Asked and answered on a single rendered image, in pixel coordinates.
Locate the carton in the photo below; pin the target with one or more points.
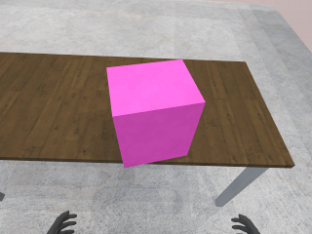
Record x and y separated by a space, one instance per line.
156 108

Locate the robot left hand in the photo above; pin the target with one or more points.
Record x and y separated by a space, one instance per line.
60 224

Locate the table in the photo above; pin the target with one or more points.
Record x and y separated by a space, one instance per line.
57 108

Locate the robot right hand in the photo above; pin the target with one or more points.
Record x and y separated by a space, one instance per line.
249 227

